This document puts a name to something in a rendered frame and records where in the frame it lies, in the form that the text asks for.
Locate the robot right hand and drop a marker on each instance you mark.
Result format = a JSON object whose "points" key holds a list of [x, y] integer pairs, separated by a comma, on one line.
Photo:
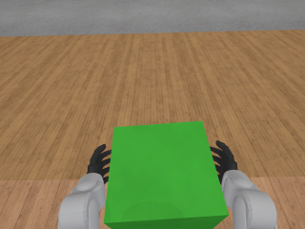
{"points": [[226, 159]]}

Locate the robot left forearm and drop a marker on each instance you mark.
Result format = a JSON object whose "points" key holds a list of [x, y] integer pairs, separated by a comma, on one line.
{"points": [[80, 209]]}

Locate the robot left hand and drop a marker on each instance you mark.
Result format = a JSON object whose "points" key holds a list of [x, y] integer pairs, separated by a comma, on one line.
{"points": [[97, 164]]}

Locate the carton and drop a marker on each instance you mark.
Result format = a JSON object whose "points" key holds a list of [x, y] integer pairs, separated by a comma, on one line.
{"points": [[162, 176]]}

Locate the robot right forearm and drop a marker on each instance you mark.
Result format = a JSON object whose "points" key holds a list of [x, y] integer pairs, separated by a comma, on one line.
{"points": [[252, 209]]}

